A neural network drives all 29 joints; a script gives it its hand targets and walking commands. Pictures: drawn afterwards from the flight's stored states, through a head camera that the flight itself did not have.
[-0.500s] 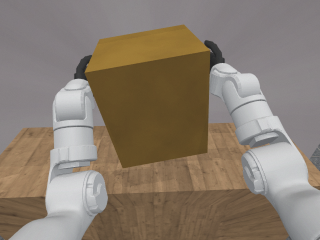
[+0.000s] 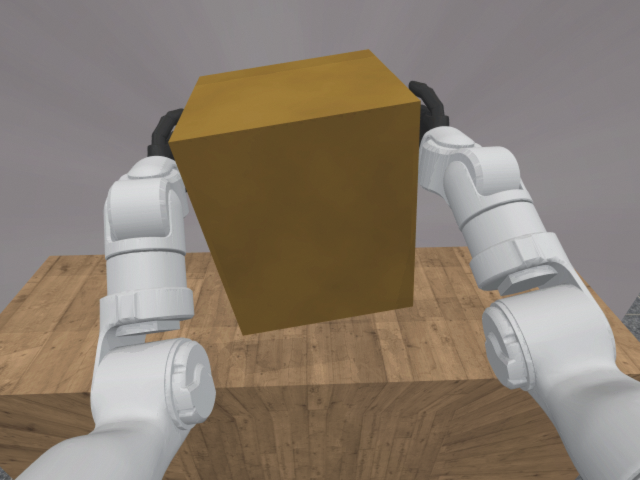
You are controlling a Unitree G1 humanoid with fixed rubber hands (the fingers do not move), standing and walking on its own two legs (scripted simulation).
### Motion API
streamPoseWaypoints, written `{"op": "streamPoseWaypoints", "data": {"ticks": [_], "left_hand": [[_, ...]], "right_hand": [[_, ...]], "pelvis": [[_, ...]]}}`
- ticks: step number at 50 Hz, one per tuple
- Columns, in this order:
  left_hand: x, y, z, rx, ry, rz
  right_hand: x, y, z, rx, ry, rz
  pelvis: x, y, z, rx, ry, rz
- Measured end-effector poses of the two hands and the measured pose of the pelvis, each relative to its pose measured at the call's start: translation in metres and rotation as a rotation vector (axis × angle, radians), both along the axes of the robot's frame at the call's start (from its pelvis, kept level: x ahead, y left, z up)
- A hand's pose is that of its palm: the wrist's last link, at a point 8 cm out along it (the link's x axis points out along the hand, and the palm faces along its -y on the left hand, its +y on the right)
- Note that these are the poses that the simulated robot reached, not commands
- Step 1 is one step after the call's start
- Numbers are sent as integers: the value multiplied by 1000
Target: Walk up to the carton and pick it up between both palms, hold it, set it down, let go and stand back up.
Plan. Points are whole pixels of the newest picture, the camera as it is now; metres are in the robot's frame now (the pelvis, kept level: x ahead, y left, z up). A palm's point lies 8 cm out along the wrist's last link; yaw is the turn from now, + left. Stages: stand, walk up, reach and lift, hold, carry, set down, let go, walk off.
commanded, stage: hold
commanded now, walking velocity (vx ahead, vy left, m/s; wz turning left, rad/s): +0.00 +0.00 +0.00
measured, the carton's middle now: (306, 191) +0.37 +0.00 +0.25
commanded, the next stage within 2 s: none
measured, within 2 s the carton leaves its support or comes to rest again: neither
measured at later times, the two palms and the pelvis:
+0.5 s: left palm (161, 177) +0.37 +0.16 +0.28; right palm (422, 144) +0.37 -0.14 +0.30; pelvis +0.00 +0.00 +0.00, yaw +0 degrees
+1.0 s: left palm (160, 173) +0.37 +0.16 +0.28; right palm (426, 144) +0.37 -0.14 +0.30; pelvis +0.00 +0.00 +0.00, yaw -1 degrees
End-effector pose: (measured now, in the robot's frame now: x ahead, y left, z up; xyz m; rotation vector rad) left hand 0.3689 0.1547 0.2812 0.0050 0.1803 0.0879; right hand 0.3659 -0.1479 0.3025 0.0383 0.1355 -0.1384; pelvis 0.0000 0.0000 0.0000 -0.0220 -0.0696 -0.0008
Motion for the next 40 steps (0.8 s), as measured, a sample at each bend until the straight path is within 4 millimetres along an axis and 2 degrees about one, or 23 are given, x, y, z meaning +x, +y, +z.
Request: {"op": "streamPoseWaypoints", "data": {"ticks": [10, 16, 22, 40], "left_hand": [[1, 7, 4, -1, -4, 7], [2, 10, -1, -4, 5, 8], [3, 8, -7, -3, 16, 3], [2, 3, 1, -7, 6, 9]], "right_hand": [[3, 7, 3, -9, -2, 8], [4, 10, 2, -9, 8, 9], [5, 8, -3, -16, 23, 2], [3, 3, 0, -12, 20, 3]], "pelvis": [[-2, 4, 0, -1, 6, -9], [-2, 5, 0, -3, 5, -4], [-2, 4, 0, -3, 11, -2], [-2, 2, 0, -2, 3, -7]]}}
